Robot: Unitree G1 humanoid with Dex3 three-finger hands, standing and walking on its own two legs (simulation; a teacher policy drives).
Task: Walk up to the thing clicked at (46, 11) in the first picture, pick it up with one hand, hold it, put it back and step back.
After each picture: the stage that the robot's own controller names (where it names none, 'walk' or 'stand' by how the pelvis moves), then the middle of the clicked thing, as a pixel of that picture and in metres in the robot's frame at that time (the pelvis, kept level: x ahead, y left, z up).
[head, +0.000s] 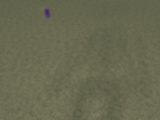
stand; (47, 13) +2.01 +0.51 -0.72
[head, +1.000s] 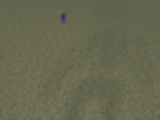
walk; (63, 17) +1.90 +0.21 -0.70
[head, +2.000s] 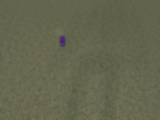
walk; (62, 41) +1.31 +0.18 -0.71
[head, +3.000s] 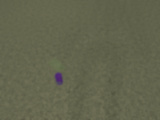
walk; (58, 78) +0.85 +0.22 -0.71
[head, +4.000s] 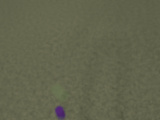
walk; (60, 113) +0.51 +0.24 -0.69
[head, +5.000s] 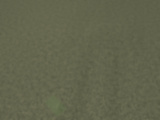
stand; out of the picture +0.40 +0.22 -0.72
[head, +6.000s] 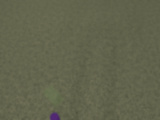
walk; (55, 119) +0.40 +0.22 -0.72
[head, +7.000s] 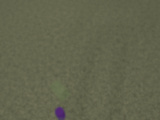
stand; (60, 113) +0.42 +0.20 -0.69
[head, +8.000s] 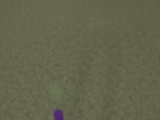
stand; (58, 116) +0.43 +0.17 -0.69
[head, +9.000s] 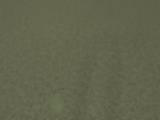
stand; out of the picture +0.39 +0.18 -0.73
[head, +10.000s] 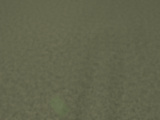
stand; out of the picture +0.39 +0.17 -0.73
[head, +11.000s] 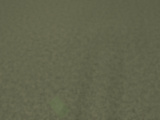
go down; out of the picture +0.38 +0.18 -0.73
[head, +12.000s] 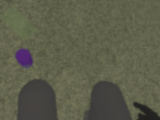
go down; (24, 58) +0.45 +0.24 -0.35
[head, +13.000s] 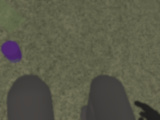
approach; (12, 52) +0.44 +0.27 -0.30
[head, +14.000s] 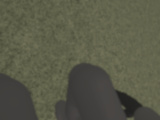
close in; out of the picture +0.41 +0.31 -0.22
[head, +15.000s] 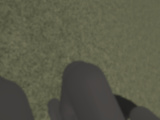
close; out of the picture +0.40 +0.31 -0.22
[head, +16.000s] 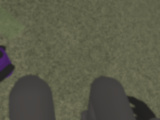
lift; out of the picture +0.35 +0.28 -0.09
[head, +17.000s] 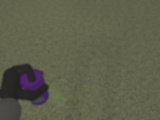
hold; (35, 88) +0.32 +0.16 +0.03
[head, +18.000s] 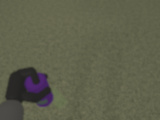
hold; (40, 90) +0.32 +0.16 +0.01
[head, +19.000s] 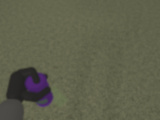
hold; (40, 90) +0.32 +0.16 +0.00
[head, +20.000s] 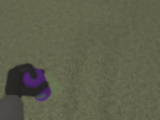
crouch; (38, 85) +0.34 +0.17 -0.04
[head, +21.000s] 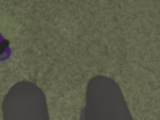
lower; out of the picture +0.45 +0.26 -0.11
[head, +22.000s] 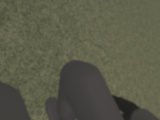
lower; out of the picture +0.40 +0.32 -0.23
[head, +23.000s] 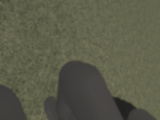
lower; out of the picture +0.41 +0.33 -0.23
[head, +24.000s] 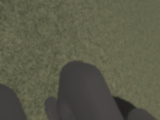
lower; out of the picture +0.41 +0.33 -0.22
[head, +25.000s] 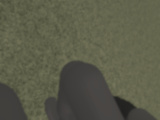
lower; out of the picture +0.41 +0.33 -0.22
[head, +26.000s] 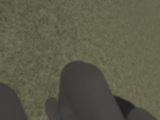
open; out of the picture +0.40 +0.33 -0.22
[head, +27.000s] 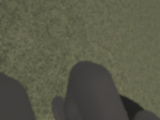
stand; out of the picture +0.40 +0.32 -0.22
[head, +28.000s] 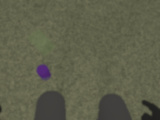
walk; (44, 72) +0.45 +0.23 -0.45
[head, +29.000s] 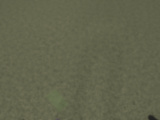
stand; out of the picture +0.39 +0.18 -0.66
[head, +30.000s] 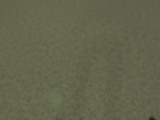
stand; out of the picture +0.40 +0.19 -0.67
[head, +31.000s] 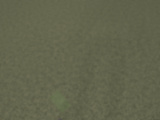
stand; out of the picture +0.40 +0.18 -0.69
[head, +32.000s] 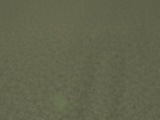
stand; out of the picture +0.41 +0.17 -0.72
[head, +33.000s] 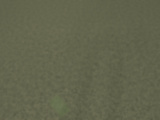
stand; out of the picture +0.39 +0.19 -0.73
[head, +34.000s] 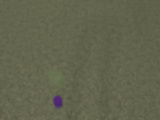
walk; (58, 102) +0.45 +0.15 -0.70
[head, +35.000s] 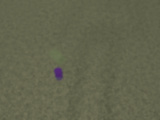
walk; (58, 74) +0.72 +0.20 -0.70
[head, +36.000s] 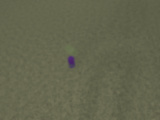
stand; (71, 62) +1.05 +0.18 -0.71
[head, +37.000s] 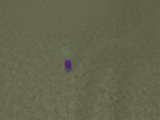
stand; (68, 65) +0.99 +0.17 -0.72
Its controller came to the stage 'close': yes
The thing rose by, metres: 0.70
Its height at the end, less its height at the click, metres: +0.00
